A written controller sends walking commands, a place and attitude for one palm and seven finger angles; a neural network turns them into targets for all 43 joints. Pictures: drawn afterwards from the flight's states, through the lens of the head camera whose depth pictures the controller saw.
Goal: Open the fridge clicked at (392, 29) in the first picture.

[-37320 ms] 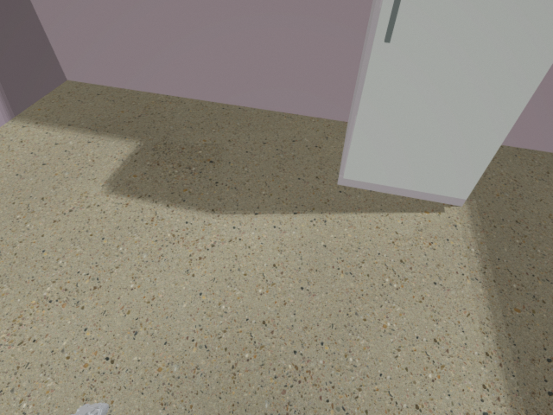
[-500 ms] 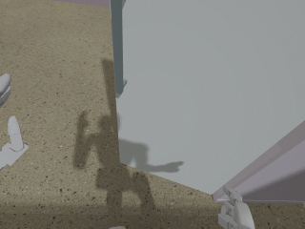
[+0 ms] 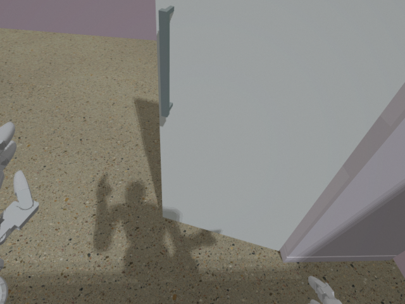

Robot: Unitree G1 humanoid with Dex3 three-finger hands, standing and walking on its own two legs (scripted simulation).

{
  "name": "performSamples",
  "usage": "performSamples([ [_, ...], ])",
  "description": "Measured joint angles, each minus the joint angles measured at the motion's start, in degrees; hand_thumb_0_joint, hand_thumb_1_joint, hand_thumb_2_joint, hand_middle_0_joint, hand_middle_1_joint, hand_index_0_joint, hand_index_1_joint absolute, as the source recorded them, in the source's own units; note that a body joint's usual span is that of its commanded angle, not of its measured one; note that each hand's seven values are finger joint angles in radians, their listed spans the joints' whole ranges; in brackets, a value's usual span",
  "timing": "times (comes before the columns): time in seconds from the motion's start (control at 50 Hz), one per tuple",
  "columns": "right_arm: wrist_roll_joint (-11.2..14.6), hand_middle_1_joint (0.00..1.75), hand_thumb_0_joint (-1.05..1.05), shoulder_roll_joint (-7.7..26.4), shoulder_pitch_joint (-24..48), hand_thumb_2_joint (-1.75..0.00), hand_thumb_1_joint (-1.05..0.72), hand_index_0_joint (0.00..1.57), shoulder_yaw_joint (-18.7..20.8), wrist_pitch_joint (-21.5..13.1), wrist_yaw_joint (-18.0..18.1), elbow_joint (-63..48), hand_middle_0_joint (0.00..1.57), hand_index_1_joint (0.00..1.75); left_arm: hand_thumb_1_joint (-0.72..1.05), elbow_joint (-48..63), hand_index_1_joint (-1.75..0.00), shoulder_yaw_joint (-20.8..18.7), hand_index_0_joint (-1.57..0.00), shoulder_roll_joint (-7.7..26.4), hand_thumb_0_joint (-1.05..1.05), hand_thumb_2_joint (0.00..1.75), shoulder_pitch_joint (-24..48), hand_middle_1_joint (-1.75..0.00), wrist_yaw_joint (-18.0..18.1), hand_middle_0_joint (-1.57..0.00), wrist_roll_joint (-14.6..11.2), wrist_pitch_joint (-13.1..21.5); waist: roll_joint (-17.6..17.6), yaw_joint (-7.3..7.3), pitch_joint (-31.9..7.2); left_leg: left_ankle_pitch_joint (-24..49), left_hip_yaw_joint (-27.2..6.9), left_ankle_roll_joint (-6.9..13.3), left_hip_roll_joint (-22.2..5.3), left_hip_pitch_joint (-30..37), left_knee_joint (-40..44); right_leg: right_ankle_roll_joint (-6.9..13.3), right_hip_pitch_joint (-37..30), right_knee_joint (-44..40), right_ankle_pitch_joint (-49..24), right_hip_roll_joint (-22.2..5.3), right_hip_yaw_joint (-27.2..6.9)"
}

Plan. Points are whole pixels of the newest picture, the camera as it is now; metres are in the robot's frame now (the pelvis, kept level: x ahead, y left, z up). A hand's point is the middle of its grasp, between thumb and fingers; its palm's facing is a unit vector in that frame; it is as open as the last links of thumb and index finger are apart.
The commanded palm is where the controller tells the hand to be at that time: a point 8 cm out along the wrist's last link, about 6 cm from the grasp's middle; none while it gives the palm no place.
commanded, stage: stop stepping back and stand still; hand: left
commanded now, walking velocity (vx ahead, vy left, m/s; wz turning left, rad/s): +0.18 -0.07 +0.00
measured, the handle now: (167, 67) +0.64 +0.15 +0.17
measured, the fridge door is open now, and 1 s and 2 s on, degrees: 72 72 72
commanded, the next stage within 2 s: let the arm hang, fingers relaxed in 0.98 s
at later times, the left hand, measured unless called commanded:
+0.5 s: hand (0, 228) +0.16 +0.29 +0.16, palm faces +0.50 -0.79 -0.34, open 7.4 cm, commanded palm +0.10 +0.32 +0.18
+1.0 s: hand (22, 200) +0.21 +0.28 +0.17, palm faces +0.40 -0.79 -0.47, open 7.4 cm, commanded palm +0.14 +0.32 +0.18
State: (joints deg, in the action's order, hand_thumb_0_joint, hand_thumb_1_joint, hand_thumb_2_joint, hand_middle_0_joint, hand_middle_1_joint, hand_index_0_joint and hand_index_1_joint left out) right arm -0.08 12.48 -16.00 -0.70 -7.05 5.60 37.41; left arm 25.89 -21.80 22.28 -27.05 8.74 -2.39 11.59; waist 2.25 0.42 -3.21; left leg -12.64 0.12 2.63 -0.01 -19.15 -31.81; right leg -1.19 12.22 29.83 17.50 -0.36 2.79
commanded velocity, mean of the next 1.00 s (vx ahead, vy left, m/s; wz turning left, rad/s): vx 0.05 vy -0.02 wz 0.00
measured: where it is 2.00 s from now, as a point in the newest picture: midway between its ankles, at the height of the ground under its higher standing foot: outside the picture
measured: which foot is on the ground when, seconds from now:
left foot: down 0.00-1.00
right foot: down 0.00-1.00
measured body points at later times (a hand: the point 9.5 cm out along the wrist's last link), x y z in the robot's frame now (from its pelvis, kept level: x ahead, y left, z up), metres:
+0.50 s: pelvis -0.03 +0.01 +0.00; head -0.06 +0.04 +0.45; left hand +0.13 +0.33 +0.18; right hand +0.12 -0.22 -0.07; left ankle +0.01 +0.12 -0.73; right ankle -0.04 -0.09 -0.72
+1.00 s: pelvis +0.01 +0.02 +0.01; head +0.02 +0.04 +0.46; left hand +0.18 +0.32 +0.19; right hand +0.19 -0.21 -0.06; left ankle +0.01 +0.12 -0.73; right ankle -0.02 -0.09 -0.73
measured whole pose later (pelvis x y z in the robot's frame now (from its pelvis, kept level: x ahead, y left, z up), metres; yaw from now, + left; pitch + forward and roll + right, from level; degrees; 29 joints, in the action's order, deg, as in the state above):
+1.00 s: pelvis +0.01 +0.02 +0.01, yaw +1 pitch +1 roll -1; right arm 0.1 10.9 -10.7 -0.8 -7.2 4.0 33.4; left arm 27.3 -23.7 24.6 -30.9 7.5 -1.9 13.8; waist 1.6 -0.4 0.3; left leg -15.2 2.0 1.5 0.0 -15.5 -29.4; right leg 0.9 11.1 26.7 16.7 1.7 0.6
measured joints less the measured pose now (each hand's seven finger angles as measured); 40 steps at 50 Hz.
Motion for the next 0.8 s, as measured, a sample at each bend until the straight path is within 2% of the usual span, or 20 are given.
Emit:
performSamples([
  [0.06,-0.05,0.3,0.01,-1.36,0.44,-0.89,-0.9,0.2,-0.29,-0.69,0.09,0.49,0.2,0.3,0.88,-1.62,-0.31,-0.71,-0.21,0.06,0.02,0.9,-0.08,-0.3,0.05,-0.21,0.25,-0.55,1.52,-1.11,0.62,1.91,0.73,0.07,0.98,1.61,2.4,0.53,0.05,1.69,2.97,0.34,-2.42],
  [0.1,-0.44,0.3,0.01,-2.22,-0.45,-0.89,-0.9,0.2,-0.39,-1.49,-0.19,-0.57,0.2,0.3,0.88,-1.32,-0.31,-1.01,-0.21,0.46,0.02,0.9,-1.22,-0.3,-0.37,-0.21,0.84,-0.71,1.1,-2.05,0.48,3.4,0.09,-0.24,0.98,2.61,5.38,1.1,-0.62,1.78,3.84,1.55,-2.02],
  [0.14,-0.67,0.3,0.01,-2.84,-1.4,-0.89,-0.9,0.2,-0.71,-2.19,-0.69,-1.53,0.2,0.3,0.89,-0.09,-0.31,-1.4,-0.21,1.48,0.02,0.9,-2.96,-0.3,-0.79,-0.21,1.08,-0.12,0.86,-2.38,0.09,3.84,-0.39,-0.47,1.15,2.87,7.52,1.66,-2.6,-1.84,4.12,2.42,-0.87],
  [0.22,-1.34,0.3,0.01,-2.56,-1.07,-0.89,-0.9,0.2,-0.76,-1.73,-1.34,-1.97,0.2,0.3,0.89,1.29,-0.31,-2.05,-0.21,2.96,0.02,0.9,-4.95,-0.3,-1.67,-0.21,0.82,1.38,-0.63,-1.48,0.52,1.38,-0.54,-1.2,1.14,0.62,5.42,3.75,-4.18,-7.01,-1.2,3.32,-0.09],
  [0.28,-0.86,0.3,0.01,-1.79,-0.6,-0.89,-0.9,0.2,-0.19,-0.46,-1.57,-0.41,0.2,0.3,0.88,0.73,-0.31,-1.74,-0.21,2.74,0.02,0.9,-4.52,-0.3,-1.75,-0.21,0.41,1.44,-0.92,0.68,0.32,-4.86,0.12,-1.69,0.9,-3.32,-7.15,4.81,-3.11,-5.35,-3.39,3.2,-0.66],
  [0.32,-0.55,0.3,0.01,-1.15,-0.77,-0.89,-0.9,0.2,0.11,0.05,-1.56,0.8,0.2,0.3,0.88,-0.88,-0.31,-1.08,-0.21,1.29,0.02,0.9,-2.77,-0.3,-1.35,-0.21,0.39,1.28,-0.54,1.67,-0.11,-7.19,0.98,-1.56,0.39,-3.74,-11.49,4.46,-2.77,-3.71,-2.23,2.66,-1.02],
  [0.36,-0.46,0.3,0.01,-0.44,-1.09,-0.89,-0.9,0.2,0.16,0.18,-1.22,1.33,0.2,0.3,0.88,-2.76,-0.31,-0.45,-0.21,-0.4,0.02,0.9,-0.64,-0.3,-0.72,-0.21,0.56,0.93,-0.17,1.78,-0.39,-7.49,2.13,-1.08,-0.59,-1.31,-7.8,3.86,-2.38,-1.54,-0.55,1.93,-0.82],
  [0.38,-0.47,0.3,0.01,0.09,-1.28,-0.89,-0.9,0.2,0.23,0.0,-1.0,1.18,0.2,0.3,0.88,-3.3,-0.31,-0.16,-0.21,-1.17,0.02,0.9,0.31,-0.3,-0.47,-0.21,0.6,0.68,-0.45,1.58,-0.44,-8.13,2.1,-0.65,-1.15,0.5,-4.41,3.46,-1.91,0.08,0.46,1.81,-0.42],
  [0.4,-0.45,0.3,0.01,0.54,-1.16,-0.89,-0.9,0.2,0.39,-0.31,-0.75,1.0,0.2,0.3,0.88,-3.48,-0.31,-0.02,-0.21,-1.73,0.02,0.9,1.16,-0.3,-0.3,-0.21,0.59,0.42,-0.73,1.23,-0.21,-5.79,1.84,-0.42,-1.4,1.5,-1.82,2.98,-1.16,2.24,1.65,1.65,-0.01],
  [0.42,-0.42,0.3,0.01,0.57,-0.58,-0.89,-0.9,0.2,0.54,-0.53,-0.54,0.99,0.2,0.3,0.88,-3.48,-0.31,-0.12,-0.21,-1.98,0.02,0.9,1.88,-0.3,-0.12,-0.21,0.6,0.17,-0.38,0.99,0.55,-1.84,2.1,-0.56,-1.09,1.45,-1.87,2.6,-0.51,4.54,2.86,1.19,-0.17],
  [0.44,-0.4,0.3,0.01,0.19,0.19,-0.89,-0.9,0.2,0.55,-0.75,-0.47,1.16,0.2,0.3,0.88,-3.47,-0.31,-0.44,-0.21,-1.92,0.02,0.9,2.21,-0.3,-0.03,-0.21,0.54,0.11,0.32,0.82,1.23,-0.85,2.6,-0.73,-0.65,1.47,-2.64,2.25,0.21,6.84,4.65,0.96,-1.11],
  [0.5,-0.86,0.3,0.01,-1.81,1.15,-0.89,-0.9,0.2,0.26,-1.76,-0.74,0.57,0.2,0.3,0.89,-2.98,-0.31,-1.35,-0.21,-0.86,0.02,0.9,1.66,-0.3,-0.36,-0.21,0.98,-0.06,1.26,-0.48,2.06,-1.02,2.84,-0.88,0.02,2.55,-1.23,2.0,2.24,11.27,7.5,1.35,-2.4],
  [0.56,-1.07,0.3,0.01,-3.2,0.62,-0.89,-0.9,0.2,-0.72,-2.61,-1.55,-1.21,0.2,0.3,0.89,-0.38,-0.31,-2.27,-0.21,1.1,0.02,0.9,-0.42,-0.3,-0.81,-0.21,1.51,0.99,0.96,-1.11,2.51,-0.39,2.06,-1.41,-0.16,2.67,0.25,2.21,0.25,2.59,3.24,1.52,-1.35],
  [0.6,-1.14,0.3,0.01,-3.3,0.56,-0.89,-0.9,0.2,-1.04,-2.43,-2.07,-1.75,0.2,0.3,0.89,0.79,-0.31,-2.72,-0.21,1.79,0.02,0.9,-1.86,-0.3,-1.21,-0.21,1.58,2.25,-0.32,-1.1,2.78,-1.38,1.34,-1.73,-0.92,1.8,-0.88,3.0,-0.08,0.45,-1.49,2.34,-0.63],
  [0.64,-0.84,0.3,0.01,-2.98,0.46,-0.89,-0.9,0.2,-0.94,-1.88,-2.53,-1.38,0.2,0.3,0.88,1.25,-0.31,-2.68,-0.21,1.81,0.02,0.9,-3.12,-0.3,-1.5,-0.21,1.19,2.84,-1.42,-0.47,2.31,-3.83,0.66,-1.79,-1.25,0.78,-2.75,3.47,-0.04,-0.33,-1.41,3.05,-0.54],
  [0.7,-0.36,0.3,0.01,-1.99,0.49,-0.89,-0.9,0.2,-0.57,-1.05,-2.5,-0.39,0.2,0.3,0.88,0.54,-0.31,-2.24,-0.21,1.05,0.02,0.9,-3.35,-0.3,-1.31,-0.21,0.79,2.91,-2.15,0.56,2.14,-2.41,0.57,-1.81,-1.27,1.82,-1.98,3.33,-0.5,-0.88,-0.54,3.38,-0.96],
  [0.8,-0.04,0.3,0.01,-1.24,2.21,-0.89,-0.9,0.2,-0.15,-0.25,-1.54,0.22,0.2,0.3,0.88,-2.83,-0.31,-1.71,-0.21,-0.03,0.02,0.9,-1.19,-0.3,-0.92,-0.21,0.78,1.31,-0.74,0.85,3.23,-2.76,1.88,-1.1,0.38,4.72,1.73,2.12,-1.45,-0.93,0.21,1.67,-2.17],
])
